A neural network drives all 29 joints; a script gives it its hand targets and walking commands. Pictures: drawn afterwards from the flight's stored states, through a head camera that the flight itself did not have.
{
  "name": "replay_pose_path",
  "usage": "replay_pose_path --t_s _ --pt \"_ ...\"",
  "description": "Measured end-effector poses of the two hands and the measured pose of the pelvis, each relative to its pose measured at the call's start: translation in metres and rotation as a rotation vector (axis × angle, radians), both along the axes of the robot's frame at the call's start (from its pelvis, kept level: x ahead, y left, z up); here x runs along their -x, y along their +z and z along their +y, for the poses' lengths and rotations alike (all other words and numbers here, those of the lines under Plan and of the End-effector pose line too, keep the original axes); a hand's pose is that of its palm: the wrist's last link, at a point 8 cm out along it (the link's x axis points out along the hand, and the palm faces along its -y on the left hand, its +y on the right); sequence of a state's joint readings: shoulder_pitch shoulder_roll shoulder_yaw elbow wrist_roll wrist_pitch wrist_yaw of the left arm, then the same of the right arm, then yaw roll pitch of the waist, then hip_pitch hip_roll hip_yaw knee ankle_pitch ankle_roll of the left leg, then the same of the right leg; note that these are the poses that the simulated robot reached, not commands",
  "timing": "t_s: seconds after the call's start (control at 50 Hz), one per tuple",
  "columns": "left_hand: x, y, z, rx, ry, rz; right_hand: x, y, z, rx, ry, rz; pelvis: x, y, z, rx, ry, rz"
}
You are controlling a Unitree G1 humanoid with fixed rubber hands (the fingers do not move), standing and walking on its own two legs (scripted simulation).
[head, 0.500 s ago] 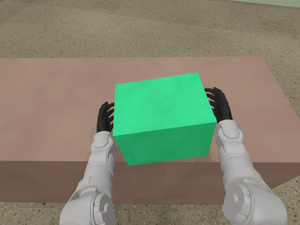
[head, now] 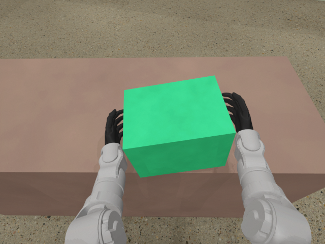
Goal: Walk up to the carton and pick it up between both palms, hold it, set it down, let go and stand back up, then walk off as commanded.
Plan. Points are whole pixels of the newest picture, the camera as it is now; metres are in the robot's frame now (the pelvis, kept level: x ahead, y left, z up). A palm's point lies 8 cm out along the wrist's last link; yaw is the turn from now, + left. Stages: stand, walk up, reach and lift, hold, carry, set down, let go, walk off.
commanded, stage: set down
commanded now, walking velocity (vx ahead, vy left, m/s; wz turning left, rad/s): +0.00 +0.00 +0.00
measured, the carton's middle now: (175, 128) +0.42 +0.00 +0.01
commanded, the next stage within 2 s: none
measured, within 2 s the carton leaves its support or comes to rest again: rests again in 0.40 s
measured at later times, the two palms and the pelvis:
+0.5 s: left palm (115, 137) +0.38 +0.16 +0.02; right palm (243, 131) +0.39 -0.17 +0.03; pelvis +0.00 +0.00 +0.00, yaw +0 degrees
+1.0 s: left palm (110, 138) +0.39 +0.18 +0.00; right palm (264, 129) +0.41 -0.23 +0.02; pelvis -0.02 -0.02 -0.02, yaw +0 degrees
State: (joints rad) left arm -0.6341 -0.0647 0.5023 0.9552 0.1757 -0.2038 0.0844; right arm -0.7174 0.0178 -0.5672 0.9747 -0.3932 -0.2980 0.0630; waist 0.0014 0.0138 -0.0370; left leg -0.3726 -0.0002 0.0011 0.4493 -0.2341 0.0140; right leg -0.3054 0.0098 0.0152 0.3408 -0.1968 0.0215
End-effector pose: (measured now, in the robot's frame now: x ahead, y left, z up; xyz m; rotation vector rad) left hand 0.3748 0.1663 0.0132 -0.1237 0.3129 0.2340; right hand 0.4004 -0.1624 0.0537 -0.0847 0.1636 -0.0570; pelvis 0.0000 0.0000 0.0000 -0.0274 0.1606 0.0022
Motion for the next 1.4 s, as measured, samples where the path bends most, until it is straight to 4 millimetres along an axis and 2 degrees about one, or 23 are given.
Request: replay_pose_path --t_s 0.34,0.5,0.62,0.7,0.8,0.96,1.14,1.28,1.4 --pt "0.0 0.0 0.0 -0.013 -0.006 -0.006 0.001 -0.002 -0.001 0.001 0.0 0.002 0.0 0.0 0.0 0.0 0.0 0.0" --pt "-0.008 0.002 -0.003 -0.149 -0.076 -0.001 0.007 -0.024 -0.01 -0.058 -0.025 0.093 0.003 -0.001 -0.003 -0.004 -0.001 0.026" --pt "-0.02 0.005 0.001 -0.217 -0.119 0.013 -0.001 -0.028 -0.013 -0.067 0.02 0.107 0.007 -0.007 -0.008 -0.01 -0.003 0.116" --pt "-0.025 0.006 0.004 -0.234 -0.123 0.021 -0.007 -0.027 -0.02 -0.071 0.028 0.104 0.01 -0.012 -0.012 -0.015 -0.004 0.157" --pt "-0.024 0.002 0.008 -0.244 -0.13 0.029 -0.011 -0.025 -0.038 -0.072 0.005 0.083 0.013 -0.017 -0.015 -0.02 -0.004 0.181" --pt "-0.016 -0.008 0.013 -0.241 -0.125 0.034 -0.009 -0.03 -0.067 -0.062 -0.031 0.074 0.019 -0.021 -0.021 -0.028 -0.004 0.204" --pt "0.006 -0.018 0.018 -0.207 -0.117 0.009 0.0 -0.03 -0.072 -0.061 -0.027 0.051 0.026 -0.022 -0.024 -0.032 -0.004 0.199" --pt "0.035 -0.026 0.026 -0.199 -0.109 -0.007 0.026 -0.041 -0.073 -0.053 -0.025 0.069 0.036 -0.022 -0.022 -0.03 -0.004 0.187" --pt "0.054 -0.022 0.024 -0.207 -0.136 -0.031 0.051 -0.047 -0.073 -0.052 -0.005 0.079 0.047 -0.023 -0.021 -0.028 -0.004 0.172"
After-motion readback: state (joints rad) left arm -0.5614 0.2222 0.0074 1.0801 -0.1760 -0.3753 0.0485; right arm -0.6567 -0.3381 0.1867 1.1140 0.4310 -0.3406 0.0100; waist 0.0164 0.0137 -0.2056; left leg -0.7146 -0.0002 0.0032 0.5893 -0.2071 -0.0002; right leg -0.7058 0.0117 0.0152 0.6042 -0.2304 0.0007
